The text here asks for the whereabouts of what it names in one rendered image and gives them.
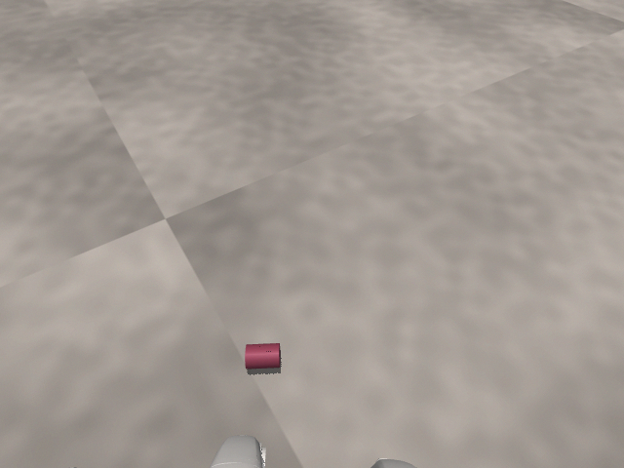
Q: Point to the can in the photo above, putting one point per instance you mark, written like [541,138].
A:
[262,356]

